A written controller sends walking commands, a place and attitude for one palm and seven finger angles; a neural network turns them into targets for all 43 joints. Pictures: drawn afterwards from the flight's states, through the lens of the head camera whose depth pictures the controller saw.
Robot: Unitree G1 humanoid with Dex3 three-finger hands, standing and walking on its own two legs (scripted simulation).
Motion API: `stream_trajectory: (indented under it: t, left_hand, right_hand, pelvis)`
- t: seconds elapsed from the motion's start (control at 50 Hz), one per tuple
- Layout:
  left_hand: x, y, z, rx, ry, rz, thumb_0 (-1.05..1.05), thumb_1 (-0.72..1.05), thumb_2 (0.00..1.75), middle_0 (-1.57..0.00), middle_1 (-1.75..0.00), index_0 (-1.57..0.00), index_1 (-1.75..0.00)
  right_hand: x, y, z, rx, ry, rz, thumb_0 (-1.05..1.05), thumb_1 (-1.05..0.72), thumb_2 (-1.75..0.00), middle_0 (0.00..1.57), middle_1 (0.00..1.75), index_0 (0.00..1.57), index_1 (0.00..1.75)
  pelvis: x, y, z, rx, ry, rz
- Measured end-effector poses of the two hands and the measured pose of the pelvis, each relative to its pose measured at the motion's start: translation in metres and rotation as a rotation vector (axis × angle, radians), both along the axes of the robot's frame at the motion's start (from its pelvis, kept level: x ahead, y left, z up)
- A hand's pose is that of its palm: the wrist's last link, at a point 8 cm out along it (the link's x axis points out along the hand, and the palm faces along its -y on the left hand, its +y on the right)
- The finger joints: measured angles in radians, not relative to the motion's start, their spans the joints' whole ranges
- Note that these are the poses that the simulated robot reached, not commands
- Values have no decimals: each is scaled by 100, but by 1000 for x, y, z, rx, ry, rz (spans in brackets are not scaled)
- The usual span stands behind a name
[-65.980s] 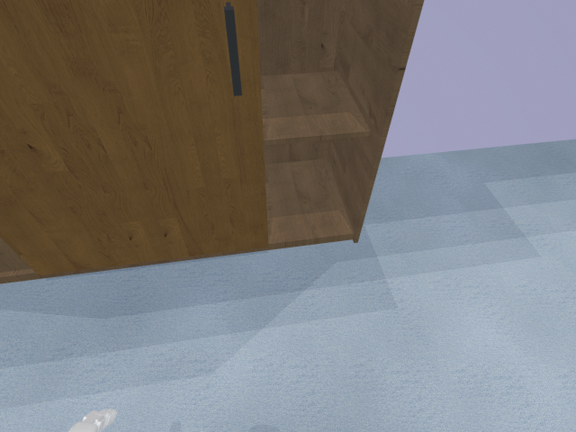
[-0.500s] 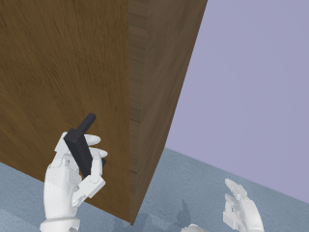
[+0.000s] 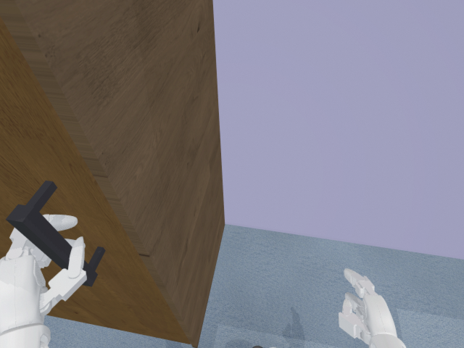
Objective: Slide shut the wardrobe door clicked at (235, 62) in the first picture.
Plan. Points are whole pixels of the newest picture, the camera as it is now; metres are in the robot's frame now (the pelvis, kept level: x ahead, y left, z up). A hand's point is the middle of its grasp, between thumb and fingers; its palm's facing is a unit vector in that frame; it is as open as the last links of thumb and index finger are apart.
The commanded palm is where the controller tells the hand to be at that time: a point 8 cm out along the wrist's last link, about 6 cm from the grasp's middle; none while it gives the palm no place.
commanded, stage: stop walking and hold the door there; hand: left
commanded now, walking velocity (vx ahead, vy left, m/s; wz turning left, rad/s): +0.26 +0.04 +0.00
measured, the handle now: (69, 239) +0.22 +0.26 +0.12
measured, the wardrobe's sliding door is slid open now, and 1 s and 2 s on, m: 0.00 0.00 0.00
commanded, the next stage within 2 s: loosen the grip on the handle in 1.40 s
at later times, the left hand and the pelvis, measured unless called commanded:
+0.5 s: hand (78, 271) +0.18 +0.23 +0.11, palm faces +0.44 -0.87 -0.24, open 6.5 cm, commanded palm +0.14 +0.22 +0.10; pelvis -0.06 +0.00 -0.02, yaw -5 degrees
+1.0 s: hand (78, 272) +0.18 +0.23 +0.11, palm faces +0.40 -0.90 -0.19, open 6.2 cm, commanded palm +0.14 +0.22 +0.10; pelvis -0.08 +0.02 +0.01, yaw -9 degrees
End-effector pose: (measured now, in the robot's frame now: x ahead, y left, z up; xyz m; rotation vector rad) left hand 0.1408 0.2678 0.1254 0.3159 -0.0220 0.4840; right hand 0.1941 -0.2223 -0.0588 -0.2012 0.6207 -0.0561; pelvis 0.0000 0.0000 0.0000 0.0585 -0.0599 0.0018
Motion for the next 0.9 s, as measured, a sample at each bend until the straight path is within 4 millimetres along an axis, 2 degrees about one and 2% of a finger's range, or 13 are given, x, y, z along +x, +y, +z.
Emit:
stream_trajectory:
  t: [0.08, 0.16, 0.28, 0.34, 0.4, 0.5, 0.54, 0.66, 0.74, 0.9]
  left_hand:
    - [-1, 2, 1, 18, 26, -26, -11, 67, 72, -44, -137, -31, -140]
    - [0, 2, 0, 39, -1, -30, -11, 66, 74, -44, -137, -29, -140]
    - [0, -1, -4, 54, -42, 8, -12, 65, 78, -45, -139, -21, -140]
    - [0, -3, -5, 34, -58, 19, -11, 66, 79, -45, -139, -18, -140]
    - [0, -3, -6, 13, -72, 1, -9, 67, 79, -46, -140, -17, -140]
    - [0, 0, -7, -13, -92, -55, -7, 69, 79, -46, -140, -19, -140]
    - [0, 0, -6, -25, -84, -67, -7, 70, 79, -46, -140, -19, -140]
    - [-1, -2, -5, -100, -70, -74, -4, 73, 79, -44, -140, -20, -140]
    - [-1, -3, -5, -114, -71, -64, -3, 73, 80, -44, -140, -20, -140]
    - [-1, -1, -4, -79, -58, -73, -5, 71, 80, -44, -139, -21, -140]
  right_hand:
    - [-41, -19, -2, 8, -5, -125, 1, -90, -90, 20, 30, 20, 30]
    - [-72, -28, -21, 22, 11, -187, 1, -90, -90, 19, 30, 19, 29]
    - [-97, -25, -64, 79, 89, -195, 1, -90, -90, 19, 30, 19, 29]
    - [-105, -22, -75, 73, 139, -153, 1, -90, -90, 19, 30, 19, 29]
    - [-117, -19, -72, 44, 183, -125, 1, -90, -90, 20, 30, 20, 29]
    - [-139, -17, -50, -4, 162, -157, 1, -90, -90, 20, 30, 20, 30]
    - [-146, -16, -41, 3, 135, -184, 1, -90, -90, 20, 30, 20, 30]
    - [-152, -8, -25, 1, 149, -210, 1, -90, -90, 20, 30, 20, 30]
    - [-144, -2, -18, 4, 136, -194, 1, -90, -90, 20, 30, 20, 30]
    - [-128, 1, -17, 11, 92, -183, 1, -90, -90, 20, 30, 20, 30]
  pelvis:
    - [-6, 7, 4, -6, -8, -23]
    - [-15, 6, -5, 8, -44, -24]
    - [-19, -2, -21, 19, -79, -24]
    - [-28, -4, -25, 26, -54, -33]
    - [-41, -3, -23, 29, -14, -54]
    - [-60, 5, -16, -1, 22, -84]
    - [-61, 7, -12, -5, 7, -98]
    - [-56, 13, 3, -70, 34, -103]
    - [-59, 14, 6, -77, 51, -141]
    - [-73, 15, 4, -66, 49, -149]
